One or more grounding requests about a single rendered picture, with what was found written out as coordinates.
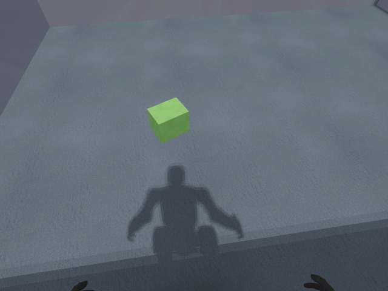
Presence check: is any robot right hand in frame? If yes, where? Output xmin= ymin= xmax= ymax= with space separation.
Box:
xmin=304 ymin=274 xmax=335 ymax=291

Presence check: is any carton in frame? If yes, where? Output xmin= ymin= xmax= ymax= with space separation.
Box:
xmin=147 ymin=97 xmax=190 ymax=143

